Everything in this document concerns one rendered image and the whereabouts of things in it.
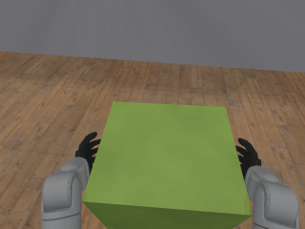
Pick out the robot right hand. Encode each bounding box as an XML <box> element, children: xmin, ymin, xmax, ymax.
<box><xmin>235</xmin><ymin>137</ymin><xmax>261</xmax><ymax>180</ymax></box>

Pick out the robot left hand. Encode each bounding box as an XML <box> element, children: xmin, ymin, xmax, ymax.
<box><xmin>75</xmin><ymin>132</ymin><xmax>101</xmax><ymax>174</ymax></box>

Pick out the right robot forearm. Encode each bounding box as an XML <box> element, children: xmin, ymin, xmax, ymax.
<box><xmin>244</xmin><ymin>165</ymin><xmax>299</xmax><ymax>229</ymax></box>

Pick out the left robot forearm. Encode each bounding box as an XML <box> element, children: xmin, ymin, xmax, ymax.
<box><xmin>40</xmin><ymin>156</ymin><xmax>90</xmax><ymax>229</ymax></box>

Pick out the carton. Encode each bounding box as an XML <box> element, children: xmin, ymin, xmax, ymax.
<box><xmin>82</xmin><ymin>101</ymin><xmax>253</xmax><ymax>229</ymax></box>

